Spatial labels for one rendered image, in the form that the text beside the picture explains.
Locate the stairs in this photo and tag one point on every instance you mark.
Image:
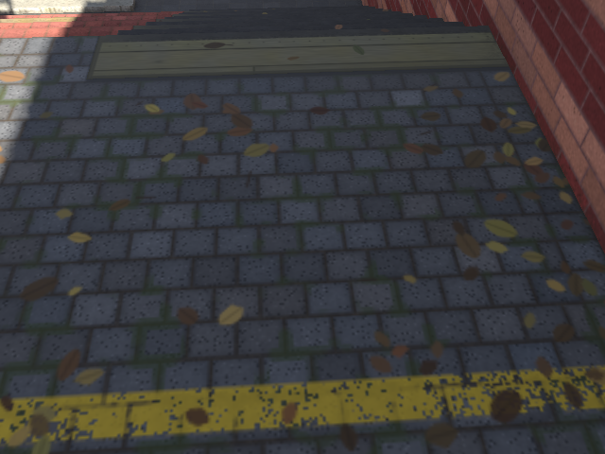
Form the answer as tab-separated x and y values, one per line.
284	19

